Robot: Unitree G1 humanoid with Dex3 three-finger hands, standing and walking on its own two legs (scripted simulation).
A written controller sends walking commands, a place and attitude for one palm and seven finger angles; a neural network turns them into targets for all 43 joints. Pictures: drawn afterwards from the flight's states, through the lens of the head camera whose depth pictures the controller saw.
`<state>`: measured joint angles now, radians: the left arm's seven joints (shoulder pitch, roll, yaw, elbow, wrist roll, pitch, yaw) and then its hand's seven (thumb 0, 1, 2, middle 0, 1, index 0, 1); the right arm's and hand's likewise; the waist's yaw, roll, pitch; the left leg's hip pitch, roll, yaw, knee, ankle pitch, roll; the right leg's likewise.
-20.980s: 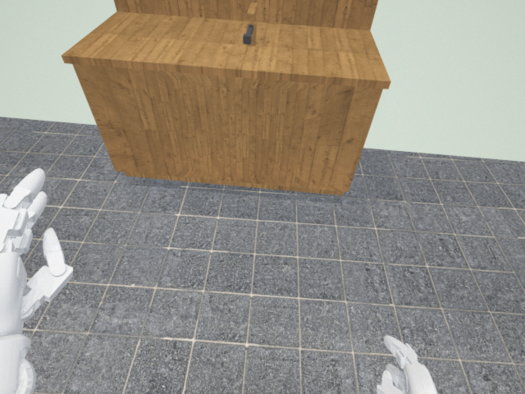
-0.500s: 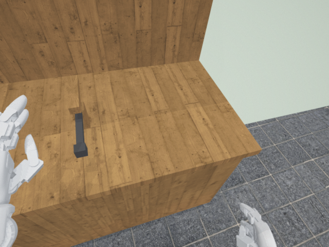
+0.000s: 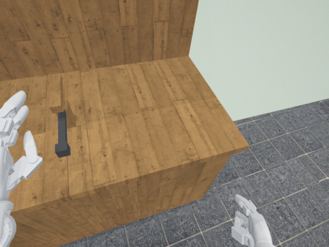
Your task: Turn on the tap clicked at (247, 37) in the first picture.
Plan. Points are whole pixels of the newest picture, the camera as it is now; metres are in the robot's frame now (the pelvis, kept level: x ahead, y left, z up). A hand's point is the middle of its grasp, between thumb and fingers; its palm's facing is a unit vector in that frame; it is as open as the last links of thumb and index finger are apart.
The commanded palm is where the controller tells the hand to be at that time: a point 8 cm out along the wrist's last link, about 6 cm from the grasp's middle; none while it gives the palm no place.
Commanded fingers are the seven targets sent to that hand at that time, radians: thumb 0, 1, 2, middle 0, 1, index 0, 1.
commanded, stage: shuffle to correct the standing spot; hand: left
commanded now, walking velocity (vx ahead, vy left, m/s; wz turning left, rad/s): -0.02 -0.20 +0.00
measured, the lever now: (62, 149) +0.32 +0.29 +0.01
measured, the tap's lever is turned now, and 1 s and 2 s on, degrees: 0 0 0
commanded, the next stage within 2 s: come to a stop and stand still in 0.32 s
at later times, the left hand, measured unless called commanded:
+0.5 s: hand (76, 161) +0.23 +0.19 +0.15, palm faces +0.31 -0.87 -0.38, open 7.4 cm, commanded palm +0.17 +0.23 +0.17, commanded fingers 0.00 0.90 0.90 -0.20 -0.30 -0.20 -0.30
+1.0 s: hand (47, 158) +0.23 +0.24 +0.15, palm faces +0.38 -0.86 -0.36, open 7.4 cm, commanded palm +0.17 +0.27 +0.17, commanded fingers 0.00 0.90 0.90 -0.20 -0.30 -0.20 -0.30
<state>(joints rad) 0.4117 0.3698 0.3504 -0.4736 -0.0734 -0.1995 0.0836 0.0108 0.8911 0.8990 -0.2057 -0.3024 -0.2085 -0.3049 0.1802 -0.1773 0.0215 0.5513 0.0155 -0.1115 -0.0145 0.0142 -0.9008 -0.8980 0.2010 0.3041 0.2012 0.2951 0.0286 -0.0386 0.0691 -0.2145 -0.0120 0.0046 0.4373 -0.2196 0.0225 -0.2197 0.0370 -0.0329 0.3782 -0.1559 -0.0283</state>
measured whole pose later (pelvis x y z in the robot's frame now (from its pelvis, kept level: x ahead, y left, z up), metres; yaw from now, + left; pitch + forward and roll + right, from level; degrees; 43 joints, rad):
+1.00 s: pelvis +0.02 -0.01 +0.00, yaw +1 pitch +0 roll -1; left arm 0.45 0.36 0.32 -0.47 -0.07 -0.15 0.11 0.01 0.89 0.90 -0.21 -0.30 -0.21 -0.31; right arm 0.17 -0.20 0.03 0.57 0.02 -0.09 -0.04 0.01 -0.90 -0.90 0.20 0.30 0.20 0.29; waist 0.03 -0.01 0.04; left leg -0.18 0.00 -0.01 0.42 -0.24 0.01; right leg -0.18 0.05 -0.05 0.36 -0.18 -0.04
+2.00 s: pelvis +0.00 +0.02 +0.00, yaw -1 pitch +0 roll -1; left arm 0.41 0.35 0.33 -0.41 -0.06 -0.27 0.07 0.01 0.90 0.90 -0.20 -0.30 -0.20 -0.30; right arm 0.22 -0.22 0.02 0.58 0.02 -0.17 0.01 0.01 -0.90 -0.90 0.20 0.30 0.20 0.30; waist 0.02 0.00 0.05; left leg -0.23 -0.03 0.03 0.46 -0.23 0.05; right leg -0.24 0.02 -0.01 0.42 -0.17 -0.01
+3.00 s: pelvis -0.01 +0.02 -0.01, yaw +5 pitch +1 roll +0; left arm 0.41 0.45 0.37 -0.45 -0.10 -0.31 0.11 0.01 0.89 0.90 -0.21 -0.30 -0.21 -0.31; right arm 0.23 -0.25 0.02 0.62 0.02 -0.19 0.04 0.02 -0.90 -0.90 0.20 0.30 0.20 0.29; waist 0.05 -0.05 0.08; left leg -0.30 -0.08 -0.05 0.52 -0.23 0.05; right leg -0.30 -0.01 -0.05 0.52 -0.23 0.00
